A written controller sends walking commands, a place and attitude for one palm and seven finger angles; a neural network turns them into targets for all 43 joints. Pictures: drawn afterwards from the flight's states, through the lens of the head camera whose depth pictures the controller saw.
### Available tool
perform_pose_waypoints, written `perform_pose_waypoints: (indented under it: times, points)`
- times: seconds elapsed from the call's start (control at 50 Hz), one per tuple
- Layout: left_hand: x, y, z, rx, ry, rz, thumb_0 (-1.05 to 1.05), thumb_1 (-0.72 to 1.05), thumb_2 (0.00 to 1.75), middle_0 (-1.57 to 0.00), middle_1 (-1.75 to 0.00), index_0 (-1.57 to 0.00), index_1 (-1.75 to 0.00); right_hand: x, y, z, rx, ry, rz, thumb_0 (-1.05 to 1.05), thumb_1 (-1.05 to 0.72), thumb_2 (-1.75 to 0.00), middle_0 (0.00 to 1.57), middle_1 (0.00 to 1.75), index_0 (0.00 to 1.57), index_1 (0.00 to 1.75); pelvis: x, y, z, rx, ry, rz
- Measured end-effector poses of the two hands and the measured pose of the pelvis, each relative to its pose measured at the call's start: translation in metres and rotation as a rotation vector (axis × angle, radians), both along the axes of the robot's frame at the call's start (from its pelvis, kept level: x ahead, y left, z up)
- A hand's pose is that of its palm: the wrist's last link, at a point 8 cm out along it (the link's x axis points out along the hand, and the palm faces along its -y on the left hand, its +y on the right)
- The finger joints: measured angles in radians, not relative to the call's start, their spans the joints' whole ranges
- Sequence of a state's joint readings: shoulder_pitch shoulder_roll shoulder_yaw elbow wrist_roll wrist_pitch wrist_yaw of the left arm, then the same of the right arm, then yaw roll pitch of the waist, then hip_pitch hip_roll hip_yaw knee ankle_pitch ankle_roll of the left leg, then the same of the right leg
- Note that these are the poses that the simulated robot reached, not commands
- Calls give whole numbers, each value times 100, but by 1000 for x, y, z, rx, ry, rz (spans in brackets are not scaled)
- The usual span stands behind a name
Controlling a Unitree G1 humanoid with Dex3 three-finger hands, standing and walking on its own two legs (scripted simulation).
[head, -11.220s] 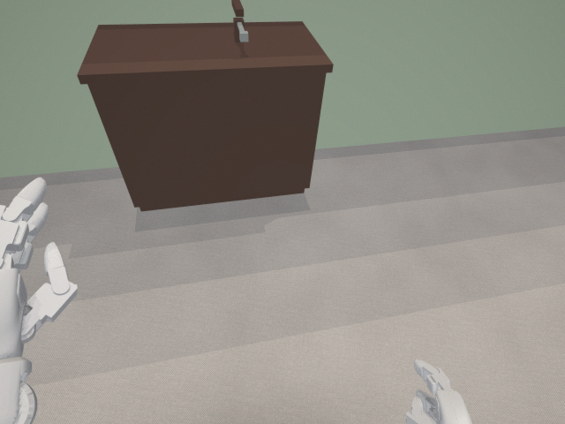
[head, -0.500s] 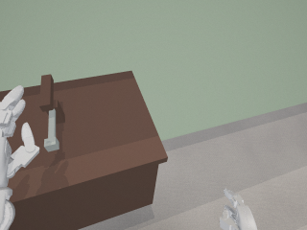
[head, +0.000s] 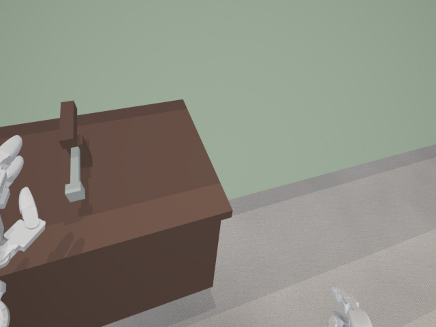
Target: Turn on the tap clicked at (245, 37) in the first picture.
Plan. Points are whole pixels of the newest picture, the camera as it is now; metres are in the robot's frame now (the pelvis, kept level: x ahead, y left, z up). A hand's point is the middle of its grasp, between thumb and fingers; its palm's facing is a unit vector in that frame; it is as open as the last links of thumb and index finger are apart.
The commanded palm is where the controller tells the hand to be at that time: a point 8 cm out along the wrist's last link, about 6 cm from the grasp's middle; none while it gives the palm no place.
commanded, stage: come to a stop and stand still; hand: left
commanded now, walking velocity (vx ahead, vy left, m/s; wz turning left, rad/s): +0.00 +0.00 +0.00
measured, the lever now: (75, 191) +0.35 +0.31 +0.03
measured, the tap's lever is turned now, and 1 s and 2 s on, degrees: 0 0 0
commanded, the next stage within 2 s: look again from close up in 0.88 s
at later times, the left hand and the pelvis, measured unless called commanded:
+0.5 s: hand (6, 203) +0.23 +0.30 +0.18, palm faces +0.48 -0.82 -0.32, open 7.4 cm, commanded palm +0.17 +0.31 +0.18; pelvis +0.01 +0.03 +0.00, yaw +0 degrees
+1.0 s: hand (33, 197) +0.24 +0.28 +0.17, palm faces +0.40 -0.84 -0.36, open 7.4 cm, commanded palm +0.19 +0.31 +0.18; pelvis +0.03 +0.03 +0.00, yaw +0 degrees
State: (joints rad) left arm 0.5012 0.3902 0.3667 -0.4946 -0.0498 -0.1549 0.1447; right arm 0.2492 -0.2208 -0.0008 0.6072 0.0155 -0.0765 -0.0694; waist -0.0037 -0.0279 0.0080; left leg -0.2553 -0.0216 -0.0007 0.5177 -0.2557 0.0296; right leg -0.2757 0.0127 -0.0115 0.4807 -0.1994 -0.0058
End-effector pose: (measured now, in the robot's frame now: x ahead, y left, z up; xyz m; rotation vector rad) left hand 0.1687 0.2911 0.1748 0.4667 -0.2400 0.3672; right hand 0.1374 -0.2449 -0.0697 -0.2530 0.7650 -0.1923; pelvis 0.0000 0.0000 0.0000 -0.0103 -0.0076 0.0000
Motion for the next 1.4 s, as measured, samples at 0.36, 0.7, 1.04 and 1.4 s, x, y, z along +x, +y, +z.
perform_pose_waypoints:
  times: [0.36, 0.7, 1.04, 1.4]
  points:
    - [5, 21, -12, 33, -10, -108, 1, 89, 90, -21, -30, -21, -30, 1, 71, -1, 119, -63, 102, 1, -90, -90, 21, 30, 20, 30, -7, 30, -1, 6, -20, -21]
    - [48, 20, -8, -30, -56, -87, 1, 89, 90, -21, -30, -21, -30, 65, 53, 21, 39, -115, 123, 1, -90, -90, 21, 30, 20, 30, 24, 29, 3, -16, 3, -9]
    - [34, 24, 1, -20, -47, -18, 1, 89, 90, -21, -30, -21, -30, 62, 54, 10, 55, -52, 117, 1, -90, -90, 21, 30, 20, 30, 27, 25, 4, -15, -6, 2]
    - [19, 14, 2, -20, -41, -23, 1, 89, 90, -21, -30, -21, -30, 35, 36, 11, 39, -53, 81, 1, -90, -90, 21, 30, 20, 30, 13, 17, 5, -12, -20, -3]
